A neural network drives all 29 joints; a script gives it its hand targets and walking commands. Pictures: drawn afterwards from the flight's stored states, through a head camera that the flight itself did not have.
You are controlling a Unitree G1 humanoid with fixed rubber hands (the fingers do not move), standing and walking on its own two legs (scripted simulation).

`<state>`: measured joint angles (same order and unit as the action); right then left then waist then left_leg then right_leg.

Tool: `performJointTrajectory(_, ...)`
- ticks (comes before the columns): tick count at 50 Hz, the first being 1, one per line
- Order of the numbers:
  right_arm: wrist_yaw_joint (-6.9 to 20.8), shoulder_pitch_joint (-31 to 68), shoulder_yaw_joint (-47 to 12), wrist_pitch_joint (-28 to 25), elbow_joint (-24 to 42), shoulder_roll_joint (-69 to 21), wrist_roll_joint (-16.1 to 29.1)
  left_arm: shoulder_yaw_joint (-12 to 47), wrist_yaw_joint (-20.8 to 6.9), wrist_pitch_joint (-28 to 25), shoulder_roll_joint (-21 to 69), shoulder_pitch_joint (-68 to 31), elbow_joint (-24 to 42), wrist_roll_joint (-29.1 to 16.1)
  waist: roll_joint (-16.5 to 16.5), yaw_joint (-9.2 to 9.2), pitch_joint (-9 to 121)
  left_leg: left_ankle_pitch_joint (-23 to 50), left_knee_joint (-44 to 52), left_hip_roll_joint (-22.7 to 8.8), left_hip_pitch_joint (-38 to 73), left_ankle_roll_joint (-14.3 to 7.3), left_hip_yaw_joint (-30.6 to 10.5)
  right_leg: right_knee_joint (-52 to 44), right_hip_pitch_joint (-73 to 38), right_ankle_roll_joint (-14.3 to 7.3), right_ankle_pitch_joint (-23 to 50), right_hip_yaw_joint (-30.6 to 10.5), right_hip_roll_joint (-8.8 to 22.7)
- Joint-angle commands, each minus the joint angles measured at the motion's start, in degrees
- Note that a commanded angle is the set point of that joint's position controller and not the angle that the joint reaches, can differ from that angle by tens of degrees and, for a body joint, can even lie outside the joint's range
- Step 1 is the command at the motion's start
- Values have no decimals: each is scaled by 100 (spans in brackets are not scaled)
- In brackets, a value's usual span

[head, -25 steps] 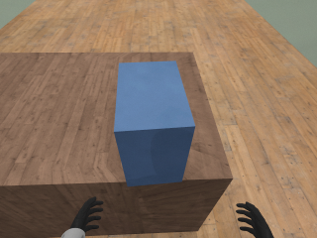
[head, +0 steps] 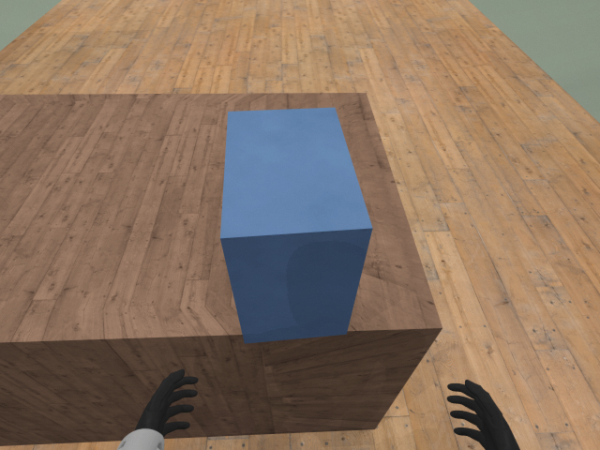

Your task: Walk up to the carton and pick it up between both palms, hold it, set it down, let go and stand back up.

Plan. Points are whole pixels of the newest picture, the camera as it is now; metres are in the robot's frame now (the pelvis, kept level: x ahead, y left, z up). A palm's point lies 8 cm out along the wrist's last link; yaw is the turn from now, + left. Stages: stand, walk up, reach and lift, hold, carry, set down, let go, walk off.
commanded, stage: stand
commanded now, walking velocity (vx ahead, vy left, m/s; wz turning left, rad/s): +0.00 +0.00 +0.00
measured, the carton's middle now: (289, 226) +0.43 +0.05 +0.04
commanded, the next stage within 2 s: none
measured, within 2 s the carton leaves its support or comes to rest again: neither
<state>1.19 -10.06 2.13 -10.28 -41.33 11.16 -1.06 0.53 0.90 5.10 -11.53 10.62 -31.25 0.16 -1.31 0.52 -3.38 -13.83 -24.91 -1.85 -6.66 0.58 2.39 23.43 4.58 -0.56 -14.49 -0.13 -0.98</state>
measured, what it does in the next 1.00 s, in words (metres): shifts its weight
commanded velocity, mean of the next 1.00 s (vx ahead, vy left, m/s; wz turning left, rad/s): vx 0.00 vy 0.00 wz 0.00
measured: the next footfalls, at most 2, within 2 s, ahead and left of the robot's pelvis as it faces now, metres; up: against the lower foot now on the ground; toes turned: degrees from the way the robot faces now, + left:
none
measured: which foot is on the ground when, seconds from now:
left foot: down 0.00-1.00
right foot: down 0.00-1.00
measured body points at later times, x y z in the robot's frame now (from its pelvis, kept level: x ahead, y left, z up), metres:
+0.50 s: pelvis -0.03 +0.01 +0.00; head -0.04 +0.02 +0.45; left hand +0.04 +0.27 -0.13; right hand +0.04 -0.24 -0.12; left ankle +0.00 +0.12 -0.74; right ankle -0.01 -0.11 -0.74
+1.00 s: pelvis -0.06 +0.02 -0.01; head -0.07 +0.02 +0.44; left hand -0.06 +0.28 -0.14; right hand -0.03 -0.24 -0.14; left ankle +0.00 +0.12 -0.74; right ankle -0.02 -0.11 -0.74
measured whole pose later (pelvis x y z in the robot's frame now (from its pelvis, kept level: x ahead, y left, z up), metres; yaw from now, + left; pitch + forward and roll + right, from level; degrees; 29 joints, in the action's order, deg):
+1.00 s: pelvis -0.06 +0.02 -0.01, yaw +1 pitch -3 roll +0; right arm -0.7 -22.4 1.7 -0.3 -48.9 13.2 -0.5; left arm -0.4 0.8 -1.1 -13.7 24.6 -49.7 0.9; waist 0.1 0.0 -0.6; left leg -10.3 -28.2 0.6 -15.9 -1.3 1.8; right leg 28.5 14.3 1.3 -11.8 -1.4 0.7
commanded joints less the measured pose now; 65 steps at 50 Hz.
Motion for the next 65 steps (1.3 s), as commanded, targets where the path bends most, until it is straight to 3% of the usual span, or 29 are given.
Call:
performJointTrajectory(1, -229, -273, 172, 553, 431, 947, 107, -424, -21, -700, -897, 385, -18, 117, 220, 40, 622, 1859, -11, -483, -43, -278, -539, -148, 344, 1, 1690, -493, 647)
performJointTrajectory(7, -209, -474, 167, 665, 338, 969, 69, -387, -65, -806, -810, 396, -130, 90, 84, -74, 343, 1545, 45, -487, -208, -238, -616, -216, 586, -45, 1502, -524, 639)
performJointTrajectory(19, -198, -929, 79, 729, 32, 1052, 67, -315, -19, -792, -1006, 909, -619, 72, 149, -48, 18, 863, 285, -447, -488, -235, -697, -285, 658, -24, 650, -522, 615)
performJointTrajectory(29, -191, -1270, 49, 792, -154, 1067, 74, -265, -3, -731, -1021, 1195, -1031, 74, 191, -54, -233, -825, 697, -406, -1064, -226, -852, -293, 852, 17, -357, -507, 522)
performJointTrajectory(30, -199, -1204, 64, 805, -170, 1109, 81, -258, -9, -724, -944, 1212, -1082, 86, 388, -21, -307, -1050, 759, -435, -1155, -248, -911, -279, 867, 17, -405, -527, 514)
performJointTrajectory(34, -208, -1255, 77, 828, -245, 1139, 100, -245, -9, -710, -958, 1373, -1247, 88, 341, -30, -397, -1664, 969, -456, -1460, -247, -1045, -164, 893, 41, -588, -482, 433)
performJointTrajectory(39, -218, -1333, 116, 866, -309, 1129, 75, -230, -2, -720, -895, 1494, -1358, 88, 395, -33, -410, -1861, 983, -454, -1549, -232, -1080, -145, 1063, 22, -819, -492, 394)
performJointTrajectory(49, -226, -1540, 209, 938, -471, 1083, 36, -281, 23, -674, -983, 1585, -1511, 63, -9, -125, -516, -1901, 699, -334, -1394, -159, -993, -320, 1686, 5, -1615, -688, 441)
performJointTrajectory(54, -232, -1501, 166, 911, -526, 957, 45, -278, 35, -695, -916, 1612, -1602, 41, 103, -82, -369, -1348, 565, -328, -1180, -187, -1005, -334, 1652, -18, -1134, -770, 478)
performJointTrajectory(57, -242, -1546, 184, 933, -536, 994, 35, -317, 36, -667, -993, 1638, -1645, 54, 115, -110, -296, -1681, 626, -337, -1203, -183, -1046, -368, 1706, -22, -1475, -785, 428)
performJointTrajectory(61, -254, -1474, 173, 941, -590, 955, 54, -330, 47, -665, -924, 1606, -1645, 45, 219, -72, -378, -1508, 612, -334, -1270, -174, -1056, -326, 1569, -19, -1141, -855, 448)
performJointTrajectory(65, -271, -1559, 166, 917, -674, 933, 59, -317, 55, -670, -870, 1554, -1687, 44, 73, -112, -336, -1141, 582, -357, -1199, -181, -1055, -314, 1429, -20, -869, -827, 475)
